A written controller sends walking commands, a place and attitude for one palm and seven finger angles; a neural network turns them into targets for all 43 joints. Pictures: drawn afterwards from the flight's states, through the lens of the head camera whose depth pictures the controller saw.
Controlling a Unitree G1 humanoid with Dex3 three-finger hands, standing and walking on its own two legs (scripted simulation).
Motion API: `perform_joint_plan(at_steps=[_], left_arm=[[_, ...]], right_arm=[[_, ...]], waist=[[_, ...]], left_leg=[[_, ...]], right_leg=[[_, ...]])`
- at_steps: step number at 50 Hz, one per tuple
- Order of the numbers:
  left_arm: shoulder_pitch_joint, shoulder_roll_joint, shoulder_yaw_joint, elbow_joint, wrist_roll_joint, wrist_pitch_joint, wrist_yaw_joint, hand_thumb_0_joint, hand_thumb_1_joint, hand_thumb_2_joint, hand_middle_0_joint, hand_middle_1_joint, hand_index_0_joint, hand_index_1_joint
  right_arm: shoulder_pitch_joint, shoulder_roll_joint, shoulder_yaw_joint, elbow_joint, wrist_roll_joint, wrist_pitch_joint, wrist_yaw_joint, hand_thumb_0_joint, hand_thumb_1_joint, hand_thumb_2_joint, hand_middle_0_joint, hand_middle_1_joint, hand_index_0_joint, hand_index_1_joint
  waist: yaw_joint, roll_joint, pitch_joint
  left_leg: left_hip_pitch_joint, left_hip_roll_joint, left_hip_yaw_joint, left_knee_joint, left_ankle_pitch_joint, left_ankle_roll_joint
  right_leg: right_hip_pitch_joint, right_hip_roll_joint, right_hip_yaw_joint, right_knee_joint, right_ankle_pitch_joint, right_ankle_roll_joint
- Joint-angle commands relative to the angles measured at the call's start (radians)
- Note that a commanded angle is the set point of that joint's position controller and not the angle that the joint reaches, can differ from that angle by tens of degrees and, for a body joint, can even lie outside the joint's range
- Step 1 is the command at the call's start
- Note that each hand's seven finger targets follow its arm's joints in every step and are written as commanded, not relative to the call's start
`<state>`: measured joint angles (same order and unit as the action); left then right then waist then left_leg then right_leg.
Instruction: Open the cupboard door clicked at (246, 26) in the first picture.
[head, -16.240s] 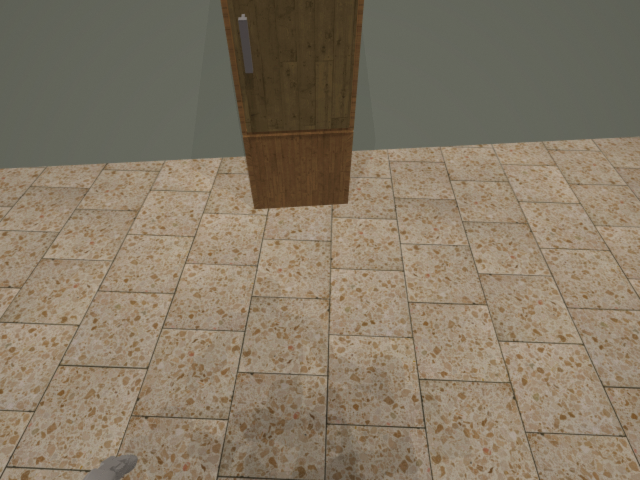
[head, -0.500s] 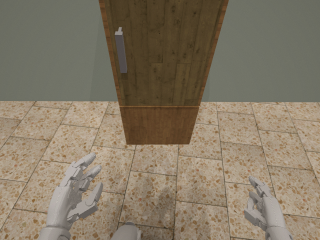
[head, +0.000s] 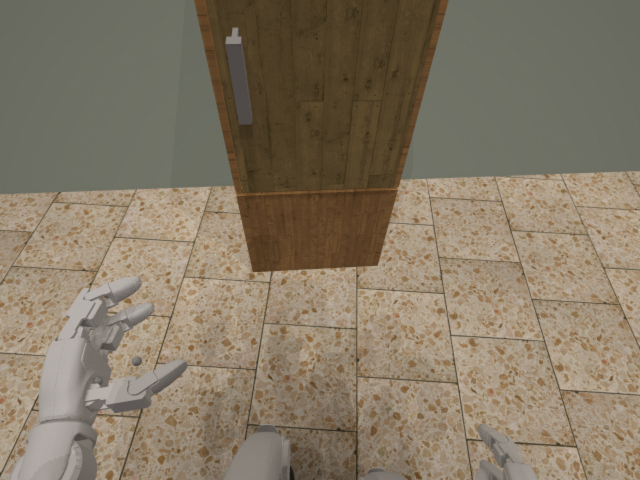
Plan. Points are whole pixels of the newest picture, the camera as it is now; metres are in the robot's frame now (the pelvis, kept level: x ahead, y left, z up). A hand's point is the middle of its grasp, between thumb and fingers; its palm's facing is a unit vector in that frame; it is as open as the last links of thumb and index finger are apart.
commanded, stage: raise the hand with hooked fingers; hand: left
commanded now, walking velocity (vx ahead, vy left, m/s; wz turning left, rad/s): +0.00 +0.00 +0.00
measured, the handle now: (240, 77) +0.77 +0.19 +0.07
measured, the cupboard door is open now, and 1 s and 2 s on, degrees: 0 0 0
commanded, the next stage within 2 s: move the hooked fingers beside the handle in 1.20 s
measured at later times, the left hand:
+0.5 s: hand (75, 338) +0.26 +0.28 +0.06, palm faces +0.12 -0.99 -0.05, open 13.8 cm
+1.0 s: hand (72, 315) +0.28 +0.30 +0.07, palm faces +0.12 -0.99 -0.01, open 14.0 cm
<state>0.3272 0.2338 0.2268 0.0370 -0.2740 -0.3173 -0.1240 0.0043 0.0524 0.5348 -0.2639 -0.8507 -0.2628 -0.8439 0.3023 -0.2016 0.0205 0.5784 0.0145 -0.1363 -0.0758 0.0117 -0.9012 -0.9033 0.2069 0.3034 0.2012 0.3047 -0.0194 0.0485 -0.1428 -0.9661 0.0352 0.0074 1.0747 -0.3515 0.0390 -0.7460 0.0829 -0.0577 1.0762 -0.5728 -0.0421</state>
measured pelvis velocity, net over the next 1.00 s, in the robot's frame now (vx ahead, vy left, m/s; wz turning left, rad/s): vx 0.00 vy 0.02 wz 0.02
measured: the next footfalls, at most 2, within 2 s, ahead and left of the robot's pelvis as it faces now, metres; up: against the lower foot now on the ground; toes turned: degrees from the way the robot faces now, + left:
none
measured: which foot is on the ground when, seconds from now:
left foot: down 0.00-1.00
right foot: down 0.00-1.00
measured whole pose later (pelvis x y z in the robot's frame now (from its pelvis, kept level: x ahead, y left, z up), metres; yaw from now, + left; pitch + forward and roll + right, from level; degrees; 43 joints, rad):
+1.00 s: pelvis +0.00 +0.02 +0.02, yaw +1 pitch +11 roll -5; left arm -0.01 0.39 0.40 0.39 -0.34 -0.30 -0.39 -0.01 -0.50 0.30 -0.30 -1.20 -0.30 -1.20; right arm 0.28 -0.28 0.04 0.56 0.03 -0.17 -0.08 0.01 -0.90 -0.90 0.21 0.30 0.20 0.30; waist -0.02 0.03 -0.09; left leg -0.88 0.02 -0.01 0.99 -0.31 0.06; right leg -0.64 0.07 -0.07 0.96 -0.52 -0.02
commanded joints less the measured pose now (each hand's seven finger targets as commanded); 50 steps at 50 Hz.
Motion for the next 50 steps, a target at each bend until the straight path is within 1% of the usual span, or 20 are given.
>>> perform_joint_plan(at_steps=[1, 2, 4, 8, 11, 13, 15, 16, 17, 21, 22, 25, 28, 32, 35, 38, 39, 43, 47, 50], left_arm=[[-0.150, 0.125, 0.013, -0.147, 0.022, -0.201, -0.003, 0.000, -0.173, 0.440, -0.277, -0.990, -0.277, -0.990], [-0.149, 0.119, -0.004, -0.121, 0.018, -0.202, -0.033, 0.000, -0.197, 0.430, -0.278, -1.005, -0.278, -1.005], [-0.151, 0.134, -0.001, -0.085, -0.009, -0.173, -0.087, 0.000, -0.243, 0.410, -0.282, -1.035, -0.282, -1.035], [-0.176, 0.255, 0.105, -0.148, -0.039, -0.090, -0.109, 0.000, -0.337, 0.370, -0.288, -1.095, -0.288, -1.095], [-0.203, 0.269, 0.150, -0.207, -0.039, -0.093, -0.059, 0.000, -0.407, 0.340, -0.293, -1.140, -0.293, -1.140], [-0.227, 0.279, 0.175, -0.170, -0.035, -0.107, -0.029, 0.000, -0.453, 0.320, -0.297, -1.170, -0.297, -1.170], [-0.267, 0.243, 0.152, -0.114, -0.030, -0.123, -0.028, 0.000, -0.500, 0.300, -0.300, -1.200, -0.300, -1.200], [-0.282, 0.230, 0.134, -0.072, -0.024, -0.123, -0.041, 0.000, -0.500, 0.300, -0.300, -1.200, -0.300, -1.200], [-0.296, 0.221, 0.119, -0.022, -0.021, -0.113, -0.060, 0.000, -0.500, 0.300, -0.300, -1.200, -0.300, -1.200], [-0.358, 0.250, 0.094, 0.030, -0.030, -0.060, -0.167, 0.000, -0.500, 0.300, -0.300, -1.200, -0.300, -1.200], [-0.370, 0.275, 0.112, 0.040, -0.039, -0.041, -0.189, 0.000, -0.500, 0.300, -0.300, -1.200, -0.300, -1.200], [-0.427, 0.348, 0.185, 0.032, -0.059, -0.023, -0.223, 0.000, -0.500, 0.300, -0.300, -1.200, -0.300, -1.200], [-0.501, 0.400, 0.254, 0.016, -0.078, -0.052, -0.210, 0.000, -0.500, 0.300, -0.300, -1.200, -0.300, -1.200], [-0.528, 0.382, 0.247, 0.101, -0.077, -0.078, -0.218, 0.000, -0.500, 0.300, -0.300, -1.200, -0.300, -1.200], [-0.541, 0.391, 0.230, 0.157, -0.073, -0.053, -0.264, 0.000, -0.500, 0.300, -0.300, -1.200, -0.300, -1.200], [-0.495, 0.347, 0.188, 0.184, -0.092, -0.016, -0.317, 0.000, -0.500, 0.300, -0.300, -1.200, -0.300, -1.200], [-0.482, 0.366, 0.205, 0.181, -0.097, -0.008, -0.325, 0.000, -0.500, 0.300, -0.300, -1.200, -0.300, -1.200], [-0.506, 0.418, 0.272, 0.158, -0.113, -0.021, -0.308, 0.000, -0.500, 0.300, -0.300, -1.200, -0.300, -1.200], [-0.542, 0.418, 0.282, 0.120, -0.095, -0.069, -0.257, 0.000, -0.500, 0.300, -0.300, -1.200, -0.300, -1.200], [-0.521, 0.405, 0.263, 0.096, -0.085, -0.089, -0.247, 0.000, -0.500, 0.300, -0.300, -1.200, -0.300, -1.200]], right_arm=[[-0.097, -0.164, -0.060, -0.136, -0.011, -0.081, 0.001, 0.000, -0.900, -0.900, 0.200, 0.300, 0.200, 0.300], [-0.097, -0.175, -0.062, -0.139, -0.006, -0.087, -0.001, 0.000, -0.900, -0.900, 0.200, 0.300, 0.200, 0.300], [-0.091, -0.194, -0.065, -0.149, 0.008, -0.092, -0.007, 0.000, -0.900, -0.900, 0.200, 0.300, 0.200, 0.300], [-0.086, -0.213, -0.063, -0.172, 0.021, -0.092, -0.026, 0.000, -0.900, -0.900, 0.200, 0.300, 0.200, 0.300], [-0.094, -0.197, -0.059, -0.173, 0.014, -0.089, -0.028, 0.000, -0.900, -0.900, 0.200, 0.300, 0.200, 0.300], [-0.089, -0.194, -0.053, -0.159, 0.005, -0.084, -0.023, 0.000, -0.900, -0.900, 0.200, 0.300, 0.200, 0.300], [-0.092, -0.193, -0.052, -0.148, 0.003, -0.081, -0.016, 0.000, -0.900, -0.900, 0.200, 0.300, 0.200, 0.300], [-0.092, -0.197, -0.049, -0.145, 0.002, -0.080, -0.013, 0.000, -0.900, -0.900, 0.200, 0.300, 0.200, 0.300], [-0.089, -0.202, -0.048, -0.144, 0.004, -0.077, -0.012, 0.000, -0.900, -0.900, 0.200, 0.300, 0.200, 0.300], [-0.079, -0.224, -0.047, -0.162, 0.018, -0.076, -0.019, 0.000, -0.900, -0.900, 0.200, 0.300, 0.200, 0.300], [-0.076, -0.228, -0.046, -0.169, 0.021, -0.075, -0.024, 0.000, -0.900, -0.900, 0.200, 0.300, 0.200, 0.300], [-0.079, -0.226, -0.041, -0.173, 0.022, -0.074, -0.033, 0.000, -0.900, -0.900, 0.200, 0.300, 0.200, 0.300], [-0.085, -0.220, -0.035, -0.162, 0.015, -0.077, -0.037, 0.000, -0.900, -0.900, 0.200, 0.300, 0.200, 0.300], [-0.080, -0.220, -0.034, -0.146, 0.014, -0.078, -0.033, 0.000, -0.900, -0.900, 0.200, 0.300, 0.200, 0.300], [-0.068, -0.230, -0.036, -0.145, 0.018, -0.078, -0.033, 0.000, -0.900, -0.900, 0.200, 0.300, 0.200, 0.300], [-0.057, -0.234, -0.041, -0.164, 0.025, -0.082, -0.031, 0.000, -0.900, -0.900, 0.200, 0.300, 0.200, 0.300], [-0.056, -0.236, -0.043, -0.165, 0.028, -0.083, -0.030, 0.000, -0.900, -0.900, 0.200, 0.300, 0.200, 0.300], [-0.052, -0.235, -0.045, -0.164, 0.022, -0.079, -0.026, 0.000, -0.900, -0.900, 0.200, 0.300, 0.200, 0.300], [-0.059, -0.227, -0.046, -0.162, 0.015, -0.078, -0.017, 0.000, -0.900, -0.900, 0.200, 0.300, 0.200, 0.300], [-0.052, -0.226, -0.048, -0.161, 0.015, -0.079, -0.014, 0.000, -0.900, -0.900, 0.200, 0.300, 0.200, 0.300]], waist=[[-0.019, -0.004, -0.133], [-0.020, 0.023, -0.141], [-0.012, 0.014, -0.157], [0.030, 0.081, -0.245], [0.029, 0.087, -0.237], [0.023, 0.085, -0.190], [0.002, 0.083, -0.148], [-0.004, 0.098, -0.124], [-0.017, 0.072, -0.102], [-0.012, 0.085, -0.153], [-0.008, 0.059, -0.160], [0.010, 0.062, -0.195], [0.017, 0.091, -0.190], [0.008, 0.108, -0.171], [0.006, 0.113, -0.191], [0.010, 0.069, -0.205], [0.017, 0.061, -0.215], [0.025, 0.039, -0.188], [0.021, 0.111, -0.194], [0.020, 0.128, -0.236]], left_leg=[[0.305, 0.006, -0.100, -0.124, -0.045, -0.001], [0.312, 0.004, -0.098, -0.129, -0.069, -0.002], [0.330, 0.003, -0.107, -0.164, -0.119, -0.004], [0.448, 0.010, -0.142, -0.256, -0.135, -0.013], [0.509, 0.017, -0.156, -0.283, -0.094, -0.019], [0.494, 0.018, -0.170, -0.288, -0.104, -0.023], [0.482, 0.019, -0.175, -0.285, -0.132, -0.027], [0.471, 0.018, -0.176, -0.286, -0.151, -0.027], [0.458, 0.018, -0.180, -0.288, -0.177, -0.026], [0.514, 0.015, -0.185, -0.310, -0.171, -0.024], [0.506, 0.011, -0.179, -0.311, -0.168, -0.020], [0.535, 0.008, -0.177, -0.313, -0.125, -0.022], [0.556, 0.008, -0.189, -0.320, -0.120, -0.028], [0.555, 0.009, -0.179, -0.312, -0.113, -0.029], [0.553, 0.004, -0.166, -0.301, -0.088, -0.022], [0.550, 0.000, -0.158, -0.295, -0.061, -0.013], [0.551, -0.001, -0.152, -0.289, -0.030, -0.012], [0.501, -0.006, -0.135, -0.266, 0.004, -0.009], [0.532, 0.000, -0.139, -0.271, -0.022, -0.017], [0.562, 0.001, -0.133, -0.261, 0.017, -0.015]], right_leg=[[-0.192, -0.023, 0.005, -0.156, 0.064, 0.023], [-0.196, -0.026, 0.011, -0.163, 0.050, 0.023], [-0.169, -0.027, 0.013, -0.188, 0.028, 0.023], [-0.094, -0.025, -0.006, -0.207, 0.062, 0.016], [-0.084, -0.024, -0.021, -0.210, 0.101, 0.013], [-0.096, -0.019, -0.026, -0.207, 0.104, 0.009], [-0.127, -0.021, -0.030, -0.204, 0.092, 0.012], [-0.139, -0.022, -0.028, -0.205, 0.085, 0.011], [-0.148, -0.020, -0.029, -0.210, 0.076, 0.013], [-0.108, -0.020, -0.021, -0.239, 0.085, 0.009], [-0.087, -0.019, -0.017, -0.253, 0.087, 0.011], [-0.056, -0.017, -0.017, -0.260, 0.104, 0.007], [-0.067, -0.012, -0.017, -0.256, 0.106, 0.002], [-0.083, -0.014, -0.015, -0.256, 0.104, 0.002], [-0.065, -0.016, -0.008, -0.266, 0.118, 0.002], [-0.042, -0.012, -0.009, -0.279, 0.134, 0.003], [-0.034, -0.013, -0.006, -0.284, 0.147, 0.005], [-0.029, -0.010, -0.001, -0.277, 0.159, 0.004], [-0.065, -0.014, 0.003, -0.260, 0.139, 0.003], [-0.051, -0.013, 0.007, -0.256, 0.162, 0.004]])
